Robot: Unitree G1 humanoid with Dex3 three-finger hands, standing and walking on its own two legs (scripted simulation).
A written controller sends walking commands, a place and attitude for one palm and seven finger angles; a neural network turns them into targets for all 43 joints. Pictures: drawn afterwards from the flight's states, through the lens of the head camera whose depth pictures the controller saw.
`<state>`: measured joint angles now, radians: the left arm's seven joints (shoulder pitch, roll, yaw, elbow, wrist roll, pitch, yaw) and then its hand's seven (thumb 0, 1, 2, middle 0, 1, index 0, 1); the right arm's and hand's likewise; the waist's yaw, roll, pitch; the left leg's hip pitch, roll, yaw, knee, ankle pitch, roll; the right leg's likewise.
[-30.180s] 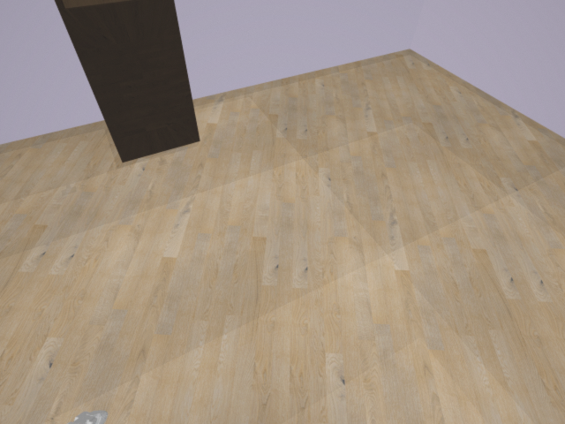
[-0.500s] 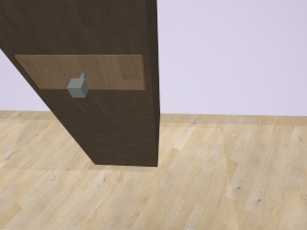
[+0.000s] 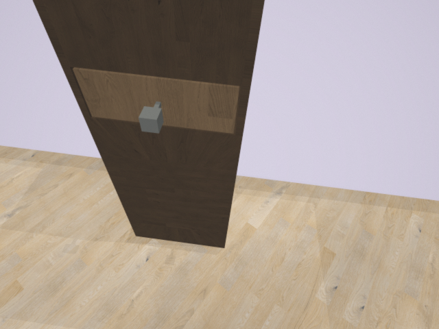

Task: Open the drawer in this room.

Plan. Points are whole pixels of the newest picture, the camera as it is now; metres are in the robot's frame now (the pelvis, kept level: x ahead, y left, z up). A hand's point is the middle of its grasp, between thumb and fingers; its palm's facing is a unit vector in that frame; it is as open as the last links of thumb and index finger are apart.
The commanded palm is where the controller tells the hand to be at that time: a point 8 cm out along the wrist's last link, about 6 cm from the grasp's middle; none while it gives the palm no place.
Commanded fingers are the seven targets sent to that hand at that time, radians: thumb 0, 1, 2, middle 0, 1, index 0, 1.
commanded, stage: come to a stop and stand still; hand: left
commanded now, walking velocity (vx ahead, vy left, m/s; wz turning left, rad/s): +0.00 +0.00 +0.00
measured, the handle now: (154, 114) +0.55 +0.22 +0.06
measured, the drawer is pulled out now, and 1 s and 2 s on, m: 0.00 0.00 0.00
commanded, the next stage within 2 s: look again from close up in 0.38 s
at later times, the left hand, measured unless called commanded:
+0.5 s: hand out of the picture +0.01 +0.18 -0.17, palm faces +0.01 -0.98 -0.18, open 7.3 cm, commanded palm none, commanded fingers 0.00 0.90 0.90 -0.20 -0.30 -0.20 -0.30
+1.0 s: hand out of the picture +0.01 +0.19 -0.17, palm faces +0.00 -0.98 -0.21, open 7.4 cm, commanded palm none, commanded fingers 0.00 0.90 0.90 -0.20 -0.30 -0.20 -0.30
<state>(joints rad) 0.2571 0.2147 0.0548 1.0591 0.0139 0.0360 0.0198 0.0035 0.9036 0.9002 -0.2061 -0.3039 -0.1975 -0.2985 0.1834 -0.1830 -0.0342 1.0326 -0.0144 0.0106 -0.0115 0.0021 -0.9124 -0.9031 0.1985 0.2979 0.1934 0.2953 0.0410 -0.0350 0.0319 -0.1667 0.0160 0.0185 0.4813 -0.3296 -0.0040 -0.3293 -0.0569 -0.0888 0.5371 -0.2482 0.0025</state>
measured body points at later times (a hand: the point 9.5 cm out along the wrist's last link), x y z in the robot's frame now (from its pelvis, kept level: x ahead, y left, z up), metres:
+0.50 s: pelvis +0.01 +0.02 +0.01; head +0.03 +0.02 +0.46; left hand +0.01 +0.24 -0.16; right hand -0.01 -0.19 -0.15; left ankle -0.04 +0.12 -0.74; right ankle -0.01 -0.11 -0.74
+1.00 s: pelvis +0.00 +0.02 +0.00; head +0.01 +0.00 +0.45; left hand +0.01 +0.24 -0.15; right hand +0.00 -0.20 -0.16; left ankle -0.04 +0.12 -0.74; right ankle -0.01 -0.11 -0.74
